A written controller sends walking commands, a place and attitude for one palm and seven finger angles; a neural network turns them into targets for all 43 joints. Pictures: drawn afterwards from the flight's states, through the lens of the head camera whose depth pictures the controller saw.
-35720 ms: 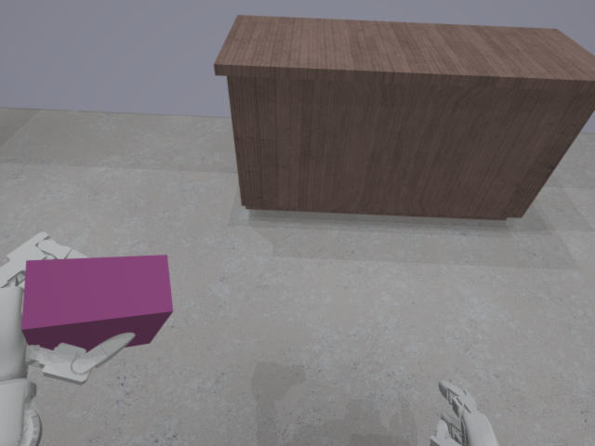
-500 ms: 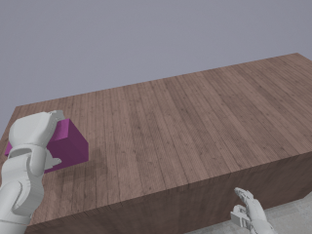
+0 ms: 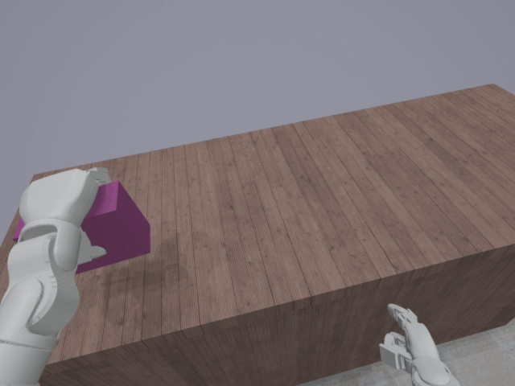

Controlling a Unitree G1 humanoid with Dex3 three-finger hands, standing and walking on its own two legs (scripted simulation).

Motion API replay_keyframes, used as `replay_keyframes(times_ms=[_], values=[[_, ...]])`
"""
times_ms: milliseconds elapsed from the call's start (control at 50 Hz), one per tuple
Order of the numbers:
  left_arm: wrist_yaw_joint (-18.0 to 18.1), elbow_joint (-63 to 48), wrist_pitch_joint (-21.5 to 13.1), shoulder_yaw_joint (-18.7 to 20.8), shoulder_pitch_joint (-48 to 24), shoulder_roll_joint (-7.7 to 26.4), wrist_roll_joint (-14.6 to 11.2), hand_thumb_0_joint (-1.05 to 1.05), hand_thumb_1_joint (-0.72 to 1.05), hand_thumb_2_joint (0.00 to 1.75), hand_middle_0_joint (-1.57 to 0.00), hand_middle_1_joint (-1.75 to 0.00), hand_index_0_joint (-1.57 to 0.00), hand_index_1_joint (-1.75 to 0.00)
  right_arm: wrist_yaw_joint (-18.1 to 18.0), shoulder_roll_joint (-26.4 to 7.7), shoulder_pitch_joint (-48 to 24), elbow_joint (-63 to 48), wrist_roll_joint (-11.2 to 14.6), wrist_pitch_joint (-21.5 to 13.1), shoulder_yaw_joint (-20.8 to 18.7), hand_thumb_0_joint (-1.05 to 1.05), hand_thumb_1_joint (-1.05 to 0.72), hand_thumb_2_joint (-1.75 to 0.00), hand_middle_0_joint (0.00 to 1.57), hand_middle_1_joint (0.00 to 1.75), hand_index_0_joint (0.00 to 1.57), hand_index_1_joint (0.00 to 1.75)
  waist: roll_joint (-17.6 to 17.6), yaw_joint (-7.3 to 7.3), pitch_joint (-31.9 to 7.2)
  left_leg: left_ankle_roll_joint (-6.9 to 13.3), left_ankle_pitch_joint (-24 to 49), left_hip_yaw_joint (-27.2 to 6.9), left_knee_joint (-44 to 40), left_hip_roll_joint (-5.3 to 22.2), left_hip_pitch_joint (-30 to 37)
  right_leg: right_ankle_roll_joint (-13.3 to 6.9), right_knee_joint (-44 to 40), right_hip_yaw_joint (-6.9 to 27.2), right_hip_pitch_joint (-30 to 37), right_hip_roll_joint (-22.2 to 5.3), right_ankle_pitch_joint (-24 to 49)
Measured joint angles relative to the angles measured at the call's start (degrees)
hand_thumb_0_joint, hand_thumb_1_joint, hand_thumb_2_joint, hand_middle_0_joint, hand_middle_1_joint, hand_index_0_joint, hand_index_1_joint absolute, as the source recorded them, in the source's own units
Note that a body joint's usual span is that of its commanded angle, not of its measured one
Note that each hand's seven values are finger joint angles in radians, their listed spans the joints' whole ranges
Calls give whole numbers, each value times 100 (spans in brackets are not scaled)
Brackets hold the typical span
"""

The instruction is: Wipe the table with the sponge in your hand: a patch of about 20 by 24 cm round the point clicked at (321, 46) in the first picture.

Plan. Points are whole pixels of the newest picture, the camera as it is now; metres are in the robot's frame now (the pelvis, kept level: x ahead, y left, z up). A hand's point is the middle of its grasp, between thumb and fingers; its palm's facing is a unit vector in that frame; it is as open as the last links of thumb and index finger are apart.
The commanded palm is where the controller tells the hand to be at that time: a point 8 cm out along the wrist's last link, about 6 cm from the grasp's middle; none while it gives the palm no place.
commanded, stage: bring the sponge back beside the body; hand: left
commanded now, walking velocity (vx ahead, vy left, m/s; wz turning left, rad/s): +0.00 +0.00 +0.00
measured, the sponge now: (97, 237) +0.27 +0.30 +0.11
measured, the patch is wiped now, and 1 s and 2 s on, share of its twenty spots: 1.00 1.00 1.00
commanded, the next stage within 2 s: step back with the hand held close in 1.58 s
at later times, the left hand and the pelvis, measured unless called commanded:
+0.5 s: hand (78, 240) +0.24 +0.29 +0.15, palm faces +0.11 -0.09 -0.99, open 9.6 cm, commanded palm +0.20 +0.29 +0.22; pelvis +0.00 +0.00 +0.00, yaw +0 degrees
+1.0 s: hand (66, 265) +0.20 +0.29 +0.15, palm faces +0.13 -0.11 -0.99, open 9.6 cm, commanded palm +0.16 +0.28 +0.21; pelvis -0.01 +0.00 +0.00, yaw -1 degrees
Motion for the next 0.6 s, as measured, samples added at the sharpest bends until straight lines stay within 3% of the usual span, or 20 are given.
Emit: replay_keyframes(times_ms=[140, 480, 600], values=[[33, -322, -240, 216, 431, 95, -112, 0, -48, 108, -77, -139, -78, -137, 63, 20, 47, -108, -57, -14, 12, 2, -91, -90, 20, 30, 18, 29, -12, -17, -12, -19, -83, 44, 106, 45, -18, -16, 71, 45, -19, 46, -42], [195, -773, -293, 232, 935, 33, -147, 0, -48, 108, -77, -139, -79, -136, -9, 2, 94, -48, -84, -65, -73, 2, -91, -90, 20, 30, 18, 30, -24, 72, 45, 2, -128, 19, 185, 33, 34, 6, 76, 28, 75, 36, -57], [273, -1068, -147, 292, 1175, 4, -196, 0, -48, 108, -77, -139, -79, -136, 37, 8, 85, -36, -71, -18, -96, 2, -91, -90, 20, 30, 16, 28, -1, 78, 7, 20, -118, 53, 156, 17, 64, 25, 78, 65, 81, 21, -54]])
